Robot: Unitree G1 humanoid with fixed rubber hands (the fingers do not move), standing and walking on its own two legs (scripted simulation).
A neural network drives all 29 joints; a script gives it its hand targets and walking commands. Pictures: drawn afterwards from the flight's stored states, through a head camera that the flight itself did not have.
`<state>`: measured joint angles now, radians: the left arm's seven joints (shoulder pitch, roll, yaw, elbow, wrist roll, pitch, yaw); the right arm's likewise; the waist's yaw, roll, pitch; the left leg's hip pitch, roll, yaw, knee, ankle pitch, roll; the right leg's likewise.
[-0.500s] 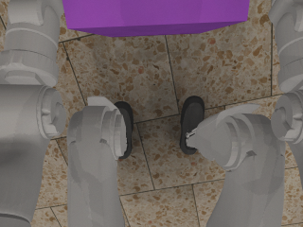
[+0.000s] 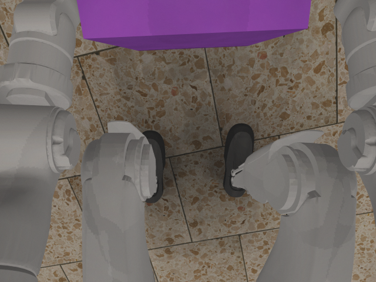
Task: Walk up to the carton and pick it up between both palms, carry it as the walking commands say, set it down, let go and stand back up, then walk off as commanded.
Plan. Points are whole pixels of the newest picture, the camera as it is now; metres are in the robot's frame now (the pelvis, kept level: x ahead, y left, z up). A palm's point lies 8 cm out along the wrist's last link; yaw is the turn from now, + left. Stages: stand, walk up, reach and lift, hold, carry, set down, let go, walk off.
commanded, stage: reach and lift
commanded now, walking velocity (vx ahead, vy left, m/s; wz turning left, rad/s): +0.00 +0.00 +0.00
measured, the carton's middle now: out of the picture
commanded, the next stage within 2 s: none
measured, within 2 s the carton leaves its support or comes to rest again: leaves its support in 1.32 s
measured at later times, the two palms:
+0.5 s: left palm out of the picture +0.54 +0.21 -0.18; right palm out of the picture +0.57 -0.15 -0.17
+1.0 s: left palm out of the picture +0.54 +0.21 -0.18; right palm out of the picture +0.57 -0.14 -0.17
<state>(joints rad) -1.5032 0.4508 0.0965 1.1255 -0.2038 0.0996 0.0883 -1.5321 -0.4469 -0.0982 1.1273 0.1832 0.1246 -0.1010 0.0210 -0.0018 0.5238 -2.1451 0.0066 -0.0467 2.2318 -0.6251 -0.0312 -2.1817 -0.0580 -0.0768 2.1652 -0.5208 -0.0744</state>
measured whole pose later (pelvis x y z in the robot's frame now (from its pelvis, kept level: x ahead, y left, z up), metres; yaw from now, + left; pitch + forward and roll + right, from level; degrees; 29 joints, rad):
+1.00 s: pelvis +0.00 +0.00 +0.00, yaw +0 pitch +31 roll -1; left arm -1.52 0.41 0.02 1.11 -0.28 0.12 0.14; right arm -1.56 -0.37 -0.05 1.13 0.25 0.12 -0.11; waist 0.03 0.00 0.52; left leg -2.15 0.00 -0.05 2.23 -0.62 -0.03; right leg -2.18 -0.06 -0.07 2.17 -0.52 -0.07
